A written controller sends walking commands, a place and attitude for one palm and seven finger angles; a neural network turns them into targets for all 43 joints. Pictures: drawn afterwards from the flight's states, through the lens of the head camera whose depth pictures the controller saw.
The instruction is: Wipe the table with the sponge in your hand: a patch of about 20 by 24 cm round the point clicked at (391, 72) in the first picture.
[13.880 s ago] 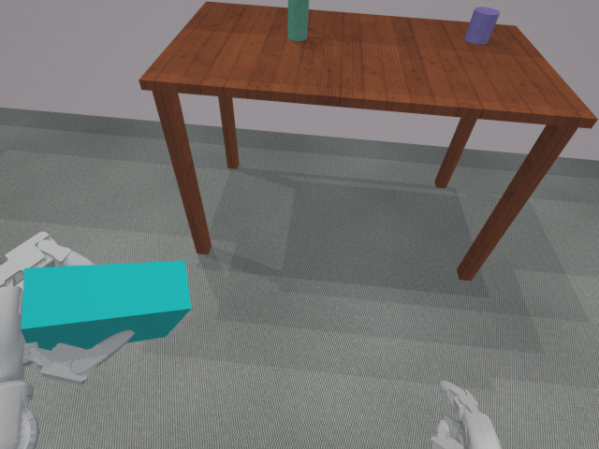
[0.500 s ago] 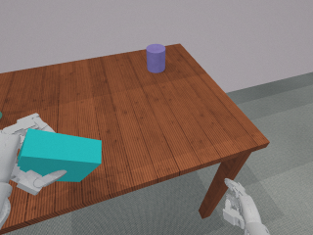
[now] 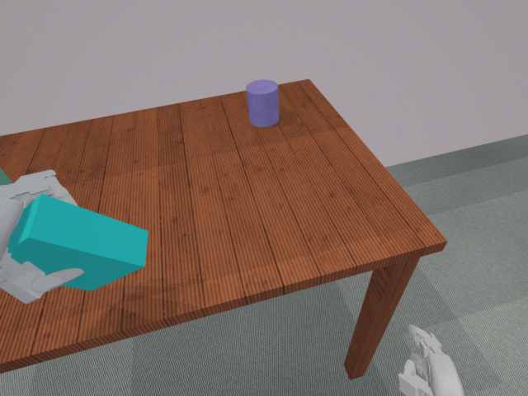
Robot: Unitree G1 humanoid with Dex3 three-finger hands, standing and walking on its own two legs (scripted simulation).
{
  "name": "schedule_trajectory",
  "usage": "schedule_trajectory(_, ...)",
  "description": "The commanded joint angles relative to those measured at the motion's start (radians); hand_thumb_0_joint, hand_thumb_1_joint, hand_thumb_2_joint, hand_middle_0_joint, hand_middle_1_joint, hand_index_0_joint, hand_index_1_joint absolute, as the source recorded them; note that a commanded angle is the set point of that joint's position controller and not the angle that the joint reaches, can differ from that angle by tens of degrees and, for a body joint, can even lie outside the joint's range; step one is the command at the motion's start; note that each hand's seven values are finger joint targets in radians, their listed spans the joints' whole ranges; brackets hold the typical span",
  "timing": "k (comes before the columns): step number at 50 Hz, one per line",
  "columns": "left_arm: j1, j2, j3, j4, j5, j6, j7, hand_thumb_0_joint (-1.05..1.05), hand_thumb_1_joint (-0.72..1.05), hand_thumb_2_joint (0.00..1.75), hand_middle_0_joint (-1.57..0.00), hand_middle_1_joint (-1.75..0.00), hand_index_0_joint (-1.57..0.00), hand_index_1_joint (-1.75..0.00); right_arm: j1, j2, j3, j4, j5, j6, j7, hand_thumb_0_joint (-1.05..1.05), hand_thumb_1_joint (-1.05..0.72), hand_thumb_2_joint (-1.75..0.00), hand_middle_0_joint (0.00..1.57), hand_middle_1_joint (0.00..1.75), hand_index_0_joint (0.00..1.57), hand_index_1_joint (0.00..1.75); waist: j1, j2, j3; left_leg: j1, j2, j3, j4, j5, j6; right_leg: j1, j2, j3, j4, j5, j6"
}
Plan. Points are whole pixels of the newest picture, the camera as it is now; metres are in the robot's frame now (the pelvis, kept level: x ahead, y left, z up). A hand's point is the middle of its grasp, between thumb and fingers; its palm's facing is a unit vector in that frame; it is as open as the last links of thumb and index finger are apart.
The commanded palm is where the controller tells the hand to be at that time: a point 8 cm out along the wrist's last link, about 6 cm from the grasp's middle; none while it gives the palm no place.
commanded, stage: turn the palm down, sponge in hand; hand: left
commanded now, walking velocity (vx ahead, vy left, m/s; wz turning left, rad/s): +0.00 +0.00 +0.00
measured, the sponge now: (88, 254) +0.23 +0.26 +0.16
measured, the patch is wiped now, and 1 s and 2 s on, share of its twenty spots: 0.00 0.00 0.00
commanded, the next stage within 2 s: move the sponge above the wiping area in 1.42 s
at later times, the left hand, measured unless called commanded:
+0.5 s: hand (11, 230) +0.23 +0.33 +0.20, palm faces +0.27 -0.27 -0.92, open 9.3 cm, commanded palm +0.19 +0.32 +0.26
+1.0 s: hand (12, 238) +0.22 +0.32 +0.20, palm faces +0.18 -0.09 -0.98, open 9.3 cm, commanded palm +0.17 +0.32 +0.27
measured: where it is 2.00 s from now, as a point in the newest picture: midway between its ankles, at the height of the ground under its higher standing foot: outside the picture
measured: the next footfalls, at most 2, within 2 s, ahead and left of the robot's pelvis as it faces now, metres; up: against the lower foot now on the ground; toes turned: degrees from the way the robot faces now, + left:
none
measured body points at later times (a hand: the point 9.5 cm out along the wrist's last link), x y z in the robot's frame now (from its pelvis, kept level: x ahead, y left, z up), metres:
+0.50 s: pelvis +0.00 +0.04 +0.01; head -0.01 +0.00 +0.46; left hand +0.21 +0.34 +0.25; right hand +0.24 -0.17 -0.06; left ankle +0.06 +0.17 -0.72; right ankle -0.01 -0.07 -0.72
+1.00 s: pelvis -0.02 +0.04 +0.01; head -0.04 -0.01 +0.46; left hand +0.20 +0.32 +0.26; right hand +0.24 -0.16 -0.06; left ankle +0.06 +0.17 -0.72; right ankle -0.01 -0.07 -0.72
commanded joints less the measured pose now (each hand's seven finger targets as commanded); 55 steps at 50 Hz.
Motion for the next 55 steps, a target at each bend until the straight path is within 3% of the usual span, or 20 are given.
schedule_trajectory(1,-0.119,0.300,0.196,-0.109,0.048,0.038,0.054,0.00,0.10,1.30,-1.20,-1.60,-1.20,-1.60,-0.173,-0.101,-0.038,-0.182,0.015,-0.041,-0.009,0.00,-0.90,-0.90,0.20,0.30,0.20,0.30,0.033,-0.044,-0.089,0.054,-0.071,0.064,-0.013,0.103,0.055,-0.046,-0.086,0.135,-0.198,0.238,0.078)
schedule_trajectory(4,-0.139,0.288,0.150,-0.157,0.084,0.047,0.034,0.00,0.10,1.30,-1.20,-1.60,-1.20,-1.60,-0.152,-0.106,-0.038,-0.200,0.010,-0.040,-0.022,0.00,-0.90,-0.90,0.20,0.30,0.20,0.30,0.021,-0.100,-0.131,0.073,-0.070,0.058,-0.009,0.131,0.067,-0.042,-0.083,0.114,-0.173,0.303,0.087)
schedule_trajectory(6,-0.168,0.310,0.151,-0.218,0.117,0.043,0.029,0.00,0.10,1.30,-1.20,-1.60,-1.20,-1.60,-0.194,-0.099,-0.033,-0.207,0.019,-0.050,-0.022,0.00,-0.90,-0.90,0.20,0.30,0.20,0.30,0.028,-0.046,-0.147,0.110,-0.078,0.065,-0.006,0.147,0.068,-0.051,-0.071,0.114,-0.173,0.309,0.077)
schedule_trajectory(7,-0.172,0.279,0.122,-0.246,0.130,0.033,0.031,0.00,0.10,1.30,-1.20,-1.60,-1.20,-1.60,-0.173,-0.095,-0.034,-0.214,0.011,-0.055,-0.024,0.00,-0.90,-0.90,0.20,0.30,0.20,0.30,0.022,-0.049,-0.170,0.121,-0.077,0.065,-0.002,0.168,0.071,-0.038,-0.071,0.094,-0.163,0.351,0.078)
schedule_trajectory(10,-0.158,0.315,0.153,-0.271,0.162,0.030,0.041,0.00,0.10,1.30,-1.20,-1.60,-1.20,-1.60,-0.160,-0.100,-0.039,-0.204,0.006,-0.053,-0.029,0.00,-0.90,-0.90,0.20,0.30,0.20,0.30,0.030,-0.054,-0.193,0.134,-0.075,0.063,-0.012,0.195,0.071,-0.032,-0.069,0.084,-0.153,0.372,0.081)
schedule_trajectory(16,-0.166,0.312,0.140,-0.217,0.249,0.153,0.092,0.00,0.10,1.30,-1.20,-1.60,-1.20,-1.60,-0.231,-0.094,-0.023,-0.192,0.024,-0.027,-0.015,0.00,-0.90,-0.90,0.20,0.30,0.20,0.30,0.052,0.000,-0.145,0.124,-0.068,0.059,-0.060,0.191,0.052,-0.024,-0.050,0.074,-0.167,0.317,0.059)
schedule_trajectory(17,-0.197,0.258,0.077,-0.225,0.253,0.173,0.088,0.00,0.10,1.30,-1.20,-1.60,-1.20,-1.60,-0.219,-0.093,-0.018,-0.202,0.021,-0.019,-0.016,0.00,-0.90,-0.90,0.20,0.30,0.20,0.30,0.037,-0.003,-0.136,0.118,-0.061,0.056,-0.074,0.188,0.054,-0.017,-0.053,0.052,-0.170,0.317,0.062)
schedule_trajectory(19,-0.226,0.290,0.063,-0.206,0.291,0.222,0.070,0.00,0.10,1.30,-1.20,-1.60,-1.20,-1.60,-0.241,-0.100,-0.009,-0.196,0.022,0.000,-0.017,0.00,-0.90,-0.90,0.20,0.30,0.20,0.30,0.045,-0.027,-0.146,0.120,-0.059,0.043,-0.104,0.185,0.052,-0.009,-0.053,0.050,-0.175,0.285,0.061)
schedule_trajectory(21,-0.264,0.276,0.027,-0.209,0.329,0.265,0.047,0.00,0.10,1.30,-1.20,-1.60,-1.20,-1.60,-0.316,-0.085,0.008,-0.200,0.037,0.003,-0.012,0.00,-0.90,-0.90,0.20,0.30,0.20,0.30,0.049,0.022,-0.126,0.145,-0.062,0.040,-0.125,0.154,0.051,-0.017,-0.040,0.059,-0.197,0.233,0.049)
schedule_trajectory(23,-0.304,0.253,-0.039,-0.227,0.362,0.276,0.016,0.00,0.10,1.30,-1.20,-1.60,-1.20,-1.60,-0.309,-0.084,0.013,-0.203,0.035,0.011,-0.013,0.00,-0.90,-0.90,0.20,0.30,0.20,0.30,0.036,-0.013,-0.142,0.161,-0.056,0.028,-0.148,0.143,0.055,-0.012,-0.043,0.044,-0.206,0.209,0.053)
schedule_trajectory(25,-0.340,0.262,-0.067,-0.255,0.405,0.276,-0.007,0.00,0.10,1.30,-1.20,-1.60,-1.20,-1.60,-0.329,-0.082,0.018,-0.206,0.032,0.017,-0.019,0.00,-0.90,-0.90,0.20,0.30,0.20,0.30,0.045,0.020,-0.150,0.180,-0.055,0.013,-0.178,0.127,0.057,-0.005,-0.041,0.042,-0.211,0.173,0.045)
schedule_trajectory(26,-0.374,0.272,-0.057,-0.294,0.426,0.276,-0.008,0.00,0.10,1.30,-1.20,-1.60,-1.20,-1.60,-0.382,-0.070,0.028,-0.211,0.041,0.006,-0.015,0.00,-0.90,-0.90,0.20,0.30,0.20,0.30,0.055,0.067,-0.157,0.197,-0.059,0.006,-0.187,0.114,0.053,0.003,-0.028,0.055,-0.213,0.160,0.031)
schedule_trajectory(29,-0.359,0.278,-0.061,-0.283,0.469,0.260,-0.007,0.00,0.10,1.30,-1.20,-1.60,-1.20,-1.60,-0.354,-0.076,0.022,-0.197,0.025,0.012,-0.012,0.00,-0.90,-0.90,0.20,0.30,0.20,0.30,0.062,0.054,-0.180,0.203,-0.051,-0.014,-0.217,0.109,0.053,0.027,-0.032,0.040,-0.216,0.154,0.031)
schedule_trajectory(31,-0.385,0.330,0.000,-0.278,0.493,0.276,0.009,0.00,0.10,1.30,-1.20,-1.60,-1.20,-1.60,-0.410,-0.073,0.029,-0.186,0.029,0.010,-0.008,0.00,-0.90,-0.90,0.20,0.30,0.20,0.30,0.085,0.060,-0.183,0.195,-0.055,-0.023,-0.237,0.082,0.047,0.048,-0.018,0.061,-0.219,0.137,0.018)
schedule_trajectory(32,-0.398,0.283,-0.044,-0.280,0.494,0.278,0.013,0.00,0.10,1.30,-1.20,-1.60,-1.20,-1.60,-0.394,-0.072,0.026,-0.189,0.025,0.014,-0.005,0.00,-0.90,-0.90,0.20,0.30,0.20,0.30,0.076,0.076,-0.187,0.192,-0.051,-0.014,-0.235,0.095,0.048,0.055,-0.027,0.044,-0.220,0.153,0.020)
schedule_trajectory(36,-0.417,0.287,-0.040,-0.211,0.525,0.331,0.020,0.00,0.10,1.30,-1.20,-1.60,-1.20,-1.60,-0.445,-0.074,0.028,-0.164,0.035,0.026,0.004,0.00,-0.90,-0.90,0.20,0.30,0.20,0.30,0.088,0.063,-0.169,0.184,-0.051,-0.023,-0.258,0.076,0.039,0.060,-0.021,0.066,-0.233,0.142,0.013)
schedule_trajectory(42,-0.456,0.228,-0.158,-0.206,0.571,0.357,-0.034,0.00,0.10,1.30,-1.20,-1.60,-1.20,-1.60,-0.461,-0.078,0.033,-0.175,0.036,0.030,0.004,0.00,-0.90,-0.90,0.20,0.30,0.20,0.30,0.076,0.023,-0.165,0.182,-0.062,-0.014,-0.257,0.055,0.052,0.054,-0.032,0.071,-0.250,0.130,0.015)
schedule_trajectory(49,-0.489,0.292,-0.123,-0.173,0.653,0.321,-0.035,0.00,0.10,1.30,-1.20,-1.60,-1.20,-1.60,-0.445,-0.082,0.028,-0.153,0.023,0.035,0.008,0.00,-0.90,-0.90,0.20,0.30,0.20,0.30,0.084,0.003,-0.176,0.192,-0.077,-0.017,-0.243,0.061,0.056,0.044,-0.037,0.103,-0.267,0.079,0.010)
schedule_trajectory(51,-0.516,0.304,-0.106,-0.182,0.663,0.316,-0.025,0.00,0.10,1.30,-1.20,-1.60,-1.20,-1.60,-0.491,-0.069,0.031,-0.155,0.027,0.026,0.009,0.00,-0.90,-0.90,0.20,0.30,0.20,0.30,0.090,0.013,-0.160,0.196,-0.085,-0.015,-0.232,0.051,0.054,0.036,-0.028,0.153,-0.286,0.050,-0.003)
schedule_trajectory(55,-0.499,0.275,-0.124,-0.145,0.646,0.305,-0.023,0.00,0.10,1.30,-1.20,-1.60,-1.20,-1.60,-0.456,-0.072,0.021,-0.143,0.024,0.029,0.016,0.00,-0.90,-0.90,0.20,0.30,0.20,0.30,0.085,-0.007,-0.182,0.214,-0.080,0.000,-0.211,0.118,0.057,0.042,-0.052,0.137,-0.286,0.106,0.012)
